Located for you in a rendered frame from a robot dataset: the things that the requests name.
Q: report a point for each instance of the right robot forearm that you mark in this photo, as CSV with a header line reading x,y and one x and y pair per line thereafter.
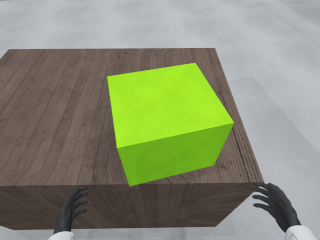
x,y
299,232

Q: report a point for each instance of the carton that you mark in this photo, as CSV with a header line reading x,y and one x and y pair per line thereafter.
x,y
167,121

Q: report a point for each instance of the pedestal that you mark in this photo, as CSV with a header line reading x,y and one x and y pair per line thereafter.
x,y
57,133

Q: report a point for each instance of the robot right hand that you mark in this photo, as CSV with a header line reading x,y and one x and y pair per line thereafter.
x,y
279,205

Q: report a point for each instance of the robot left hand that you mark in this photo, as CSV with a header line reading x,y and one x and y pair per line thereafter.
x,y
67,214

